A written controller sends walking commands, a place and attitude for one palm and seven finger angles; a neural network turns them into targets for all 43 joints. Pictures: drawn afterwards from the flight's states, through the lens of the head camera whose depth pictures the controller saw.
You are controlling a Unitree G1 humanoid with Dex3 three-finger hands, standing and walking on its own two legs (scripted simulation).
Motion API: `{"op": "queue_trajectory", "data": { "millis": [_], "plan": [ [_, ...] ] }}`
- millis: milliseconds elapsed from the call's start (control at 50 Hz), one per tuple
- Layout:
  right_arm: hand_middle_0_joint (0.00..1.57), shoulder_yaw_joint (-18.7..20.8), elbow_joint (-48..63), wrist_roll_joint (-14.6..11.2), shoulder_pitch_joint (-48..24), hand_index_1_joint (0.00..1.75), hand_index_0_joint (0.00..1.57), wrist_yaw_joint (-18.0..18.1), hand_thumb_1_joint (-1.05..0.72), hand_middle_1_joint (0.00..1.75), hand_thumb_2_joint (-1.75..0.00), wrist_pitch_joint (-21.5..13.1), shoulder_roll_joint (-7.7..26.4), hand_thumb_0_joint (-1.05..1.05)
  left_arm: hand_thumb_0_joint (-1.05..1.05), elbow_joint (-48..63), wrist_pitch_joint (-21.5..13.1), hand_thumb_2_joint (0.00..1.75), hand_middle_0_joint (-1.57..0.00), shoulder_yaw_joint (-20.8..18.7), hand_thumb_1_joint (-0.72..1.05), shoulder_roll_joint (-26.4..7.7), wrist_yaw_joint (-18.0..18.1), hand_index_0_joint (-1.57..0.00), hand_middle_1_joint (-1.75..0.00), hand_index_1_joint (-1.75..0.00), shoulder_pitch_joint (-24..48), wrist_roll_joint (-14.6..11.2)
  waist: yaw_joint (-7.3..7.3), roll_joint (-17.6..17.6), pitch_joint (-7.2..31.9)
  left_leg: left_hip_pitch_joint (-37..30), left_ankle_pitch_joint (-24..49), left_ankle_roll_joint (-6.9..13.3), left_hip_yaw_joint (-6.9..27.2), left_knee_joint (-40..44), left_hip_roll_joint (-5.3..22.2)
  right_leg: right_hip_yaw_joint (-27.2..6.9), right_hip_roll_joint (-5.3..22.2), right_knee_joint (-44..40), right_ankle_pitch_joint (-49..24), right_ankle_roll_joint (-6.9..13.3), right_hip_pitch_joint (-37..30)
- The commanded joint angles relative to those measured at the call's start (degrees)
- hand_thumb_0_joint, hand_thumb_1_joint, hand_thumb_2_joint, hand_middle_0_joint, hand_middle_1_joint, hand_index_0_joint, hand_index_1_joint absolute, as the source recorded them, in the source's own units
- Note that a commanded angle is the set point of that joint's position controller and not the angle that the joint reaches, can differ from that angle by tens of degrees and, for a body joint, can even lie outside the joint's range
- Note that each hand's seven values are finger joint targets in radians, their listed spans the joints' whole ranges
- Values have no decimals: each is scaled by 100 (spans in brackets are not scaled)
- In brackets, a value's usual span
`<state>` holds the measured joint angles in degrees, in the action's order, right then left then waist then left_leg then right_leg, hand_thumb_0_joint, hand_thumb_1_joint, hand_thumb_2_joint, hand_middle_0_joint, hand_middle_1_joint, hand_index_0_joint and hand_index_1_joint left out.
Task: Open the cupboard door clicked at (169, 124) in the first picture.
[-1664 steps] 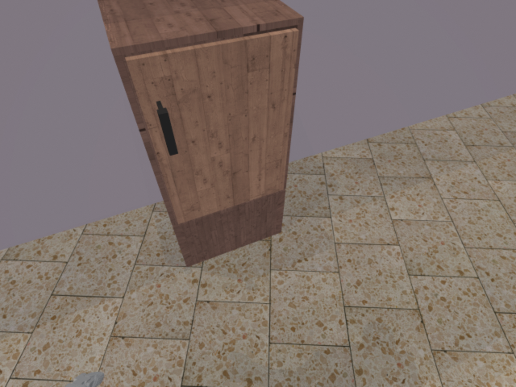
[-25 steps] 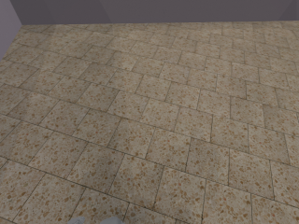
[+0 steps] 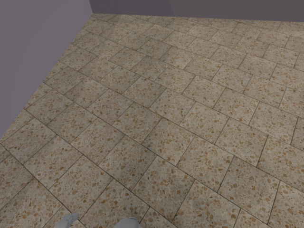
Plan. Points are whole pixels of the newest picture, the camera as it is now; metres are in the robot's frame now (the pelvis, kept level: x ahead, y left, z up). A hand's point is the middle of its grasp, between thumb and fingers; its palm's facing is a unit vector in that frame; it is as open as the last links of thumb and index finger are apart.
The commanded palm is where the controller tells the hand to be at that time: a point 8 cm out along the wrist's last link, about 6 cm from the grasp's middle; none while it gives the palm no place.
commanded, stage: turn to face it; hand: left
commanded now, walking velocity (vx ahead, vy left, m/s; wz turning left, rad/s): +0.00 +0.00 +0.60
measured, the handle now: out of the picture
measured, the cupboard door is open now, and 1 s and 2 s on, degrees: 42 42 42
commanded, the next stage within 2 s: none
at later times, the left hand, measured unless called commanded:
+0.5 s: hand out of the picture +0.02 +0.21 -0.16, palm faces +0.38 -0.89 -0.25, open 7.4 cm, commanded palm none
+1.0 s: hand out of the picture +0.01 +0.13 -0.15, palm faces +0.61 -0.76 -0.22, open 7.4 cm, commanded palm none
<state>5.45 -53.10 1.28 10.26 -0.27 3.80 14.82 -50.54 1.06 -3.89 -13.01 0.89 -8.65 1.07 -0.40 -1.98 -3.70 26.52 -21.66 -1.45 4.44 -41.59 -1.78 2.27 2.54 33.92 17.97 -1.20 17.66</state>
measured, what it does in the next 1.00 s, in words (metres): steps on the spot, turning left: left foot, then right foot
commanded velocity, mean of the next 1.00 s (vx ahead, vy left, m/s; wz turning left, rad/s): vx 0.00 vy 0.00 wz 0.60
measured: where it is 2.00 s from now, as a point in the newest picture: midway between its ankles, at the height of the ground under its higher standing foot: outside the picture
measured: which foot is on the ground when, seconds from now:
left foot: up 0.00-0.32, down 0.34-0.70, up 0.72-1.00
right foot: down 0.00-0.34, up 0.36-0.68, down 0.70-1.00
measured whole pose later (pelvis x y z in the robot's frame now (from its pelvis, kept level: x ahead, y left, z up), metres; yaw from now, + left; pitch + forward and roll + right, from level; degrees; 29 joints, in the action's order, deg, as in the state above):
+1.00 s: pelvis +0.07 -0.06 +0.01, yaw +39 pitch +0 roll +2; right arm 4.5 -52.9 0.7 7.8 -1.8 4.7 14.3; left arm -50.2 0.8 -2.1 -10.9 0.7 -12.5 1.3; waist -0.4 2.2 -6.8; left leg 21.8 -24.7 -3.1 -5.0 -43.8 0.7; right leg 11.9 8.7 32.4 20.1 -1.0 11.7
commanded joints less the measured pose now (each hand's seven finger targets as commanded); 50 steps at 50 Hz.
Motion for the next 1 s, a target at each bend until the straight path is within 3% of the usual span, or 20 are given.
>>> {"op": "queue_trajectory", "data": {
  "millis": [0, 40, 100, 200, 260, 280, 300, 320, 340, 360, 420, 580, 640, 660, 680, 700, 740, 800, 920, 980],
  "plan": [
    [20, 155, 601, -4, -259, 30, 20, -67, -90, 30, -90, -65, 408, 0, 0, 457, -110, 90, -20, -173, 90, -951, 118, -20, -30, -30, 2, 33, -44, 1533, 309, 922, -612, -92, -189, -2911, 196, -1539, 1978, -1943, -662, 842, -316],
    [20, 78, 468, -3, -232, 30, 20, -96, -90, 30, -90, -64, 434, 0, 0, 428, -162, 90, -20, -46, 90, -687, 101, -20, -30, -30, -31, -4, -113, 1690, 269, 1041, -265, -260, -391, -2847, 352, -489, 1501, -1400, -2738, 703, -894],
    [20, -44, 552, -59, -655, 30, 20, -120, -90, 30, -90, -95, 220, 0, 0, 246, -201, 90, -20, -100, 90, -797, 121, -20, -30, -30, -705, 20, 186, 1260, 548, 864, -372, -312, -784, -1559, 279, -42, 1487, -903, -4525, 641, -1943],
    [20, -143, 632, -82, -918, 30, 20, -144, -90, 30, -90, -145, 120, 0, 0, 97, -190, 90, -20, -165, 90, -1066, 98, -20, -30, -30, -1030, 56, 348, 1575, 636, 144, -346, -189, -1162, -122, 125, 148, 1650, -531, -5117, 645, -2116],
    [20, -111, 566, -67, -558, 30, 20, -105, -90, 30, -90, -181, 281, 0, 0, 146, -190, 90, -20, -207, 90, -1140, 68, -20, -30, -30, -819, 15, 82, 1440, 747, -777, 290, -30, -1286, 775, -10, 459, 1644, 16, -5059, 460, -1690],
    [20, -74, 483, -42, -224, 30, 20, -92, -90, 30, -90, -193, 419, 0, 0, 168, -186, 90, -20, -208, 90, -1154, 55, -20, -30, -30, -700, -23, -133, 1230, 860, -1458, 918, 46, -1256, 1253, 34, 638, 1624, 473, -4609, 298, -1273],
    [20, 28, 379, -10, 219, 30, 20, -82, -90, 30, -90, -234, 777, 0, 0, 266, -173, 90, -20, -189, 90, -1013, 34, -20, -30, -30, -581, -41, -387, 354, 1195, -2655, 2330, 296, -560, 1568, 702, 822, 1403, 1486, -3181, 21, -287],
    [20, 210, 319, 18, 722, 30, 20, -36, -90, 30, -90, -270, 1455, 0, 0, 524, -143, 90, -20, -77, 90, -572, -8, -20, -30, -30, -349, -93, -671, -1520, 1350, -3466, 5070, 1325, 1927, 1687, 2509, 841, 444, 2986, 1620, -422, 1474],
    [20, 201, 195, -33, 990, 30, 20, 15, -90, 30, -90, -201, 1578, 0, 0, 685, -23, 90, -20, -60, 90, -704, 60, -20, -30, -30, 11, -37, -692, -1012, 1373, -3224, 5556, 1790, 2008, 1657, 2804, -34, 373, 3555, 2139, -343, 1721],
    [20, 187, 289, -14, 712, 30, 20, 42, -90, 30, -90, -200, 1501, 0, 0, 761, 16, 90, -20, -79, 90, -714, 77, -20, -30, -30, 76, -21, -535, -521, 998, -2687, 4215, 1755, 1642, 1863, 2721, -185, 503, 3662, 1846, -328, 1782],
    [20, 51, 539, 0, -197, 30, 20, 130, -90, 30, -90, -251, 1022, 0, 0, 427, 89, 90, -20, -134, 90, -687, -4, -20, -30, -30, -31, 10, -130, -872, 494, -1588, 2671, 1127, 1000, 2143, 1687, -303, 407, 3413, 813, -385, 1422],
    [20, 145, 588, 47, -270, 30, 20, 65, -90, 30, -90, -209, 1104, 0, 0, 493, 63, 90, -20, -105, 90, -501, -44, -20, -30, -30, -85, -17, -21, -692, 528, -934, 1425, 996, 1260, 2088, 1281, 23, -126, 1036, 650, -326, 235],
    [20, 157, 668, -22, -507, 30, 20, 50, -90, 30, -90, -182, 973, 0, 0, 405, -43, 90, -20, -159, 90, -672, -14, -20, -30, -30, -641, -24, 298, -534, 694, -263, 1352, 660, 1151, 1398, 894, 20, -138, -655, -332, -264, -1077],
    [20, 120, 748, -82, -460, 30, 20, 24, -90, 30, -90, -180, 633, 0, 0, 384, -116, 90, -20, -250, 90, -1093, 43, -20, -30, -30, -851, 43, 409, 648, 734, 593, 322, 290, 608, 413, 327, -1053, 920, -1601, -20, 12, -1779],
    [20, 72, 882, -81, -527, 30, 20, 4, -90, 30, -90, -202, 343, 0, 0, 421, -135, 90, -20, -318, 90, -1560, 80, -20, -30, -30, -892, 90, 500, 2268, 714, 1132, -1324, -98, -349, -1217, -337, -2645, 2466, -2044, -648, 707, -1677],
    [20, 130, 868, -40, -546, 30, 20, -14, -90, 30, -90, -166, 621, 0, 0, 469, -118, 90, -20, -260, 90, -1488, 111, -20, -30, -30, -763, 33, 416, 1865, 622, 874, -1410, -31, -28, -2318, 49, -2370, 2721, -1963, -1010, 1030, -971],
    [20, 113, 621, -10, -330, 30, 20, -52, -90, 30, -90, -93, 490, 0, 0, 595, -117, 90, -20, -142, 90, -954, 123, -20, -30, -30, -95, 16, 15, 1718, 427, 938, -697, -108, -140, -3026, 265, -1342, 1890, -1597, -1648, 903, -840],
    [20, 24, 551, -52, -360, 30, 20, -126, -90, 30, -90, -48, 328, 0, 0, 575, -139, 90, -20, -78, 90, -817, 115, -20, -30, -30, -184, 23, 17, 1558, 408, 699, -403, -262, -529, -2392, 308, -224, 1520, -1260, -3060, 703, -1126],
    [20, -102, 630, -84, -735, 30, 20, -165, -90, 30, -90, -126, 111, 0, 0, 343, -143, 90, -20, -209, 90, -1138, 91, -20, -30, -30, -720, 65, 327, 1398, 514, -38, -455, -191, -1087, -201, 180, 123, 1759, -755, -3772, 712, -1614],
    [20, -70, 540, -68, -289, 30, 20, -134, -90, 30, -90, -177, 281, 0, 0, 321, -128, 90, -20, -252, 90, -1180, 51, -20, -30, -30, -569, 13, 50, 1273, 698, -992, 458, -74, -1157, 935, 110, 428, 1709, -137, -3396, 409, -1212]
  ]
}}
